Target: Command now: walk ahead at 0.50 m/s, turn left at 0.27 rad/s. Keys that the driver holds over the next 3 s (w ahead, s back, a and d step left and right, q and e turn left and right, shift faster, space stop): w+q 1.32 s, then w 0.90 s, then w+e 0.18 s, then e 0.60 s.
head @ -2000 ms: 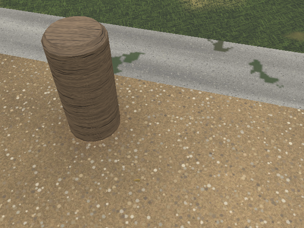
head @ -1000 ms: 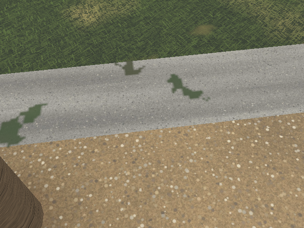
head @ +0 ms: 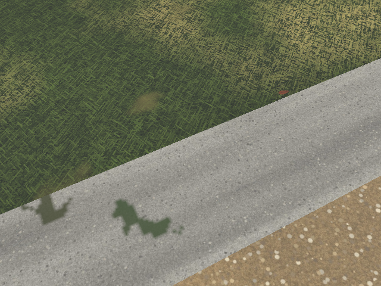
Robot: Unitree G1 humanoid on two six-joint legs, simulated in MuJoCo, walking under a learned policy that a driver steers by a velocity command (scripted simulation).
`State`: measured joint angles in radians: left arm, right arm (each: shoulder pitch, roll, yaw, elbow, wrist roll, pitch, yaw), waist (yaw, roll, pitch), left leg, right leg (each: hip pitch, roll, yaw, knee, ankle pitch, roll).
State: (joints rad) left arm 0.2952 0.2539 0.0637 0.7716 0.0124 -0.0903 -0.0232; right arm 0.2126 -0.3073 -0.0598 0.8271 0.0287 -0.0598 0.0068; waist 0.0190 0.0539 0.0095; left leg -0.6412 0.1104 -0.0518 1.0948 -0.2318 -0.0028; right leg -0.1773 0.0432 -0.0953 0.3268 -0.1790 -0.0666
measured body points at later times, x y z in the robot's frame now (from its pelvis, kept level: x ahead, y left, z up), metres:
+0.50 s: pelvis +0.27 +0.08 -0.01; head +0.31 +0.09 +0.44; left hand +0.34 +0.38 -0.11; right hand +0.46 -0.16 -0.12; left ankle +0.29 +0.15 -0.75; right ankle +0.29 -0.10 -0.66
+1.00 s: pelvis +0.55 +0.11 -0.01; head +0.57 +0.11 +0.44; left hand +0.47 +0.39 -0.11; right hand +0.81 -0.05 -0.11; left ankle +0.47 +0.23 -0.66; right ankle +0.61 +0.02 -0.75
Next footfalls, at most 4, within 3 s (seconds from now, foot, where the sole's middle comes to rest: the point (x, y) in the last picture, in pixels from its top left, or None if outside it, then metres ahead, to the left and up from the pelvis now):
0.32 left None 0.33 0.16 -0.78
0.78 right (200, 245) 0.64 0.04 -0.78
1.32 left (100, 230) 0.71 0.43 -0.78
1.96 right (102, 160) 1.15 0.53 -0.92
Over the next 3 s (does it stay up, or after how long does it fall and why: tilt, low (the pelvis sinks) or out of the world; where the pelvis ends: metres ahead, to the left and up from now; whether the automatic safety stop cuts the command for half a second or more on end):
stays up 1.28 0.79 -0.15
